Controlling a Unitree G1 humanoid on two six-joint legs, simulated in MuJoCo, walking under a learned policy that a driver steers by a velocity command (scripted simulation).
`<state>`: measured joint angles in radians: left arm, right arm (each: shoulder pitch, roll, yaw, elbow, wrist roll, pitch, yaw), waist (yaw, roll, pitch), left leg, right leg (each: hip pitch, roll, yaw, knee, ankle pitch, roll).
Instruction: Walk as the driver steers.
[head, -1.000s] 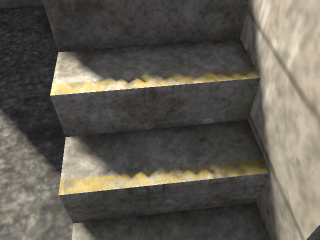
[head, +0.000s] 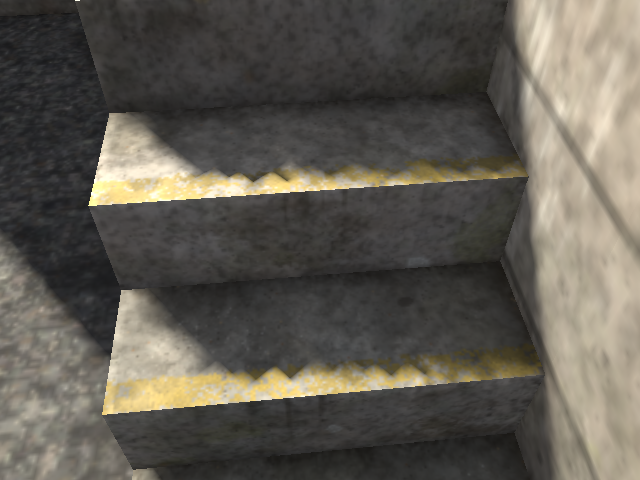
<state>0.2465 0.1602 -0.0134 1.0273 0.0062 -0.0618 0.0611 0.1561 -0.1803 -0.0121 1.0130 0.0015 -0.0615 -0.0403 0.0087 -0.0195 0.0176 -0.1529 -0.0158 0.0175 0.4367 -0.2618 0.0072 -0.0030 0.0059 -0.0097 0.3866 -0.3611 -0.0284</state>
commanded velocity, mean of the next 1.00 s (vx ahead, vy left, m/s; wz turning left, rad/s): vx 0.49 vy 0.00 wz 0.00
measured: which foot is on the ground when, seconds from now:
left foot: down 0.00-1.00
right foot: down 0.00-1.00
